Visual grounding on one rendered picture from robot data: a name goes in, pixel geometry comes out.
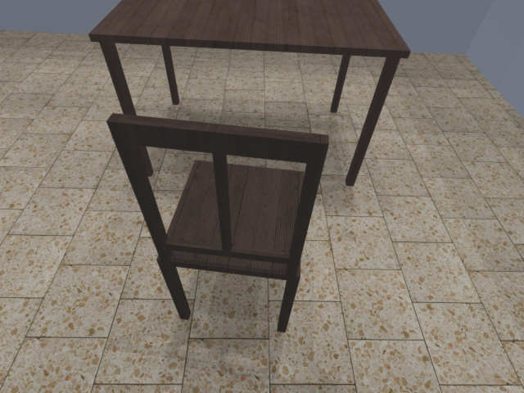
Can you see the table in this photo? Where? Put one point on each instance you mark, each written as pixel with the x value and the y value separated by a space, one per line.
pixel 337 27

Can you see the chair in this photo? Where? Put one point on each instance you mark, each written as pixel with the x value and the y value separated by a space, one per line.
pixel 230 218

